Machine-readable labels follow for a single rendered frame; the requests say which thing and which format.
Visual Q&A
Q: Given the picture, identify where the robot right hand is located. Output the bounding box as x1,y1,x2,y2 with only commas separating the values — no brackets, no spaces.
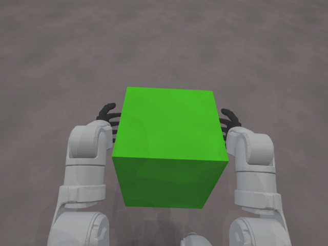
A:
219,109,241,147

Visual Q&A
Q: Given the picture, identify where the robot left forearm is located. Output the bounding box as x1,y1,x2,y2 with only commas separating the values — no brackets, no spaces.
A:
47,120,113,246

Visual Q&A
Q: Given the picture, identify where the right robot thigh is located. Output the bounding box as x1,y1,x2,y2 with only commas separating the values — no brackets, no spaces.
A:
180,235,212,246

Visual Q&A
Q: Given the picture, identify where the robot right forearm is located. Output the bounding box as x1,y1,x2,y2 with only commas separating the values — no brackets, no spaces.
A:
226,127,292,246

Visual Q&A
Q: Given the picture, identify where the robot left hand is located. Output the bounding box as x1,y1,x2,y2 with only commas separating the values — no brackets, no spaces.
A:
96,103,121,143

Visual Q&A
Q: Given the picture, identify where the left robot upper arm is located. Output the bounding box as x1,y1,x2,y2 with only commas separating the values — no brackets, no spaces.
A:
48,212,109,246

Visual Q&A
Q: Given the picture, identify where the carton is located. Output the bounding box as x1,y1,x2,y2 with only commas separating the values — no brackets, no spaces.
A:
112,87,229,209

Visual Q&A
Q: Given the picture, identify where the right robot upper arm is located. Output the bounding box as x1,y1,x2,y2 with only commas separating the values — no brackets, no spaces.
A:
229,217,291,246

